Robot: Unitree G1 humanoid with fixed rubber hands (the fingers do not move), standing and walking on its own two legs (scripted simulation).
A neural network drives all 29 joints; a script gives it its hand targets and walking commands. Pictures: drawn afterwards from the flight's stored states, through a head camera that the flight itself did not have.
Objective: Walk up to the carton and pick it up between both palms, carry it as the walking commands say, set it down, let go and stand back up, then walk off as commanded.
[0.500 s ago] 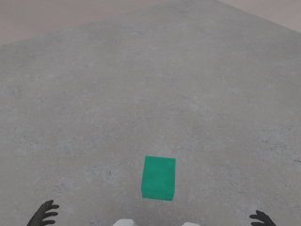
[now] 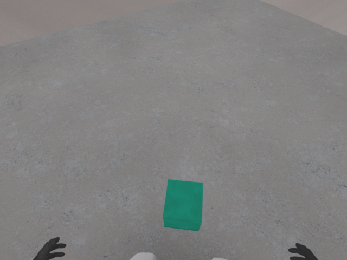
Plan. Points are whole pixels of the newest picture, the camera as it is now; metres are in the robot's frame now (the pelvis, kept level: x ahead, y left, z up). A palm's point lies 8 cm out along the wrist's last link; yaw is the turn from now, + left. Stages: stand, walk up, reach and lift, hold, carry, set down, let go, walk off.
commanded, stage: walk up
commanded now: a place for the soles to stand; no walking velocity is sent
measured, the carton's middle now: (183, 205) +0.47 -0.01 -0.65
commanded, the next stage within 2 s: reach and lift in 0.50 s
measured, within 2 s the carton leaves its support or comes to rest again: neither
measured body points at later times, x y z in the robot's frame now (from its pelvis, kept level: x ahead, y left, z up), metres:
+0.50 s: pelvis +0.00 +0.00 +0.00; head +0.01 -0.01 +0.45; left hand +0.11 +0.33 -0.10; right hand +0.13 -0.31 -0.10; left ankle +0.03 +0.13 -0.71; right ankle +0.02 -0.12 -0.71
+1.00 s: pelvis +0.00 +0.01 -0.01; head +0.12 +0.01 +0.42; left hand +0.22 +0.29 -0.11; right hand +0.23 -0.26 -0.11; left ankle +0.03 +0.13 -0.71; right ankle +0.02 -0.12 -0.71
